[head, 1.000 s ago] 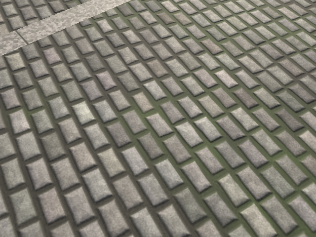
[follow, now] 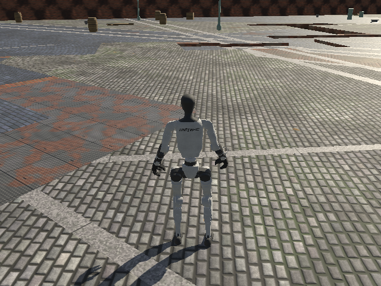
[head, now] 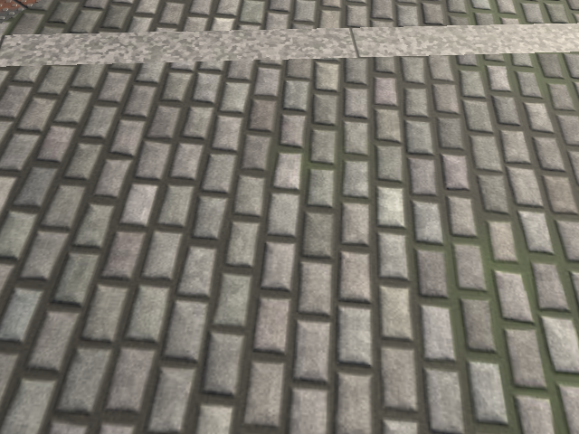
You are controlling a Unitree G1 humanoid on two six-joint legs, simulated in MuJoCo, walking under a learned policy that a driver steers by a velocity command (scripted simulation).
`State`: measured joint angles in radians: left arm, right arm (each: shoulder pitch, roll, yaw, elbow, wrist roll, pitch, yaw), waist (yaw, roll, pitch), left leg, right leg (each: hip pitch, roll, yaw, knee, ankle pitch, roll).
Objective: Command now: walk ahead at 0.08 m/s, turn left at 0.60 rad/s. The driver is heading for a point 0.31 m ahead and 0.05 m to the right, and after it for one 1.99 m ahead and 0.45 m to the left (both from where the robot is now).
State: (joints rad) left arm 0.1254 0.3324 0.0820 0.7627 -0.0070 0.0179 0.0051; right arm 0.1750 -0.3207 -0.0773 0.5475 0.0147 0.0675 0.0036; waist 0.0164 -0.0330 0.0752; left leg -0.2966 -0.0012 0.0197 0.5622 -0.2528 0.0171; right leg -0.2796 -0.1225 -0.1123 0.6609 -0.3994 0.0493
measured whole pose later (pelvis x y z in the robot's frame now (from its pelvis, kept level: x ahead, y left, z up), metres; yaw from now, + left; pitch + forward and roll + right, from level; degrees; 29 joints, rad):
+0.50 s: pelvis +0.14 -0.01 +0.00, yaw +14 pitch +2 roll -1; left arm 0.14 0.30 0.06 0.74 0.00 -0.12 -0.04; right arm 0.37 -0.31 -0.05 0.68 0.02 -0.02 -0.01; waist -0.03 0.04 -0.02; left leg -0.20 -0.06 -0.20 0.75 -0.47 0.03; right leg -0.33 0.04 0.00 0.52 -0.21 -0.02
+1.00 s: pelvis +0.39 +0.10 -0.01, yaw +15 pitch +2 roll +0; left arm 0.41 0.30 0.03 0.86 -0.03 -0.06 0.00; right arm 0.07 -0.28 -0.03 0.61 0.01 -0.08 0.03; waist 0.06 -0.01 0.06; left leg -0.46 -0.03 0.03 0.57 -0.15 0.05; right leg -0.19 -0.01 0.06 1.01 -0.46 -0.02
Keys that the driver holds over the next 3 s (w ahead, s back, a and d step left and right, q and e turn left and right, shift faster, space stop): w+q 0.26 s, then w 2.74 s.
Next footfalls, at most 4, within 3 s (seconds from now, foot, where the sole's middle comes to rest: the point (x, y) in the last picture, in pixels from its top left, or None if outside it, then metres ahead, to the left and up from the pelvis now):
0.44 right None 0.24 -0.10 -0.77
0.92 left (194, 404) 0.49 0.22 -0.77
1.46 right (268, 273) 0.84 0.07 -0.77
1.98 left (164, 204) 1.06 0.37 -0.77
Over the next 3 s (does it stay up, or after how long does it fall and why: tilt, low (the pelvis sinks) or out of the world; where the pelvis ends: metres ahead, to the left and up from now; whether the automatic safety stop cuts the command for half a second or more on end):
stays up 1.46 0.35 0.01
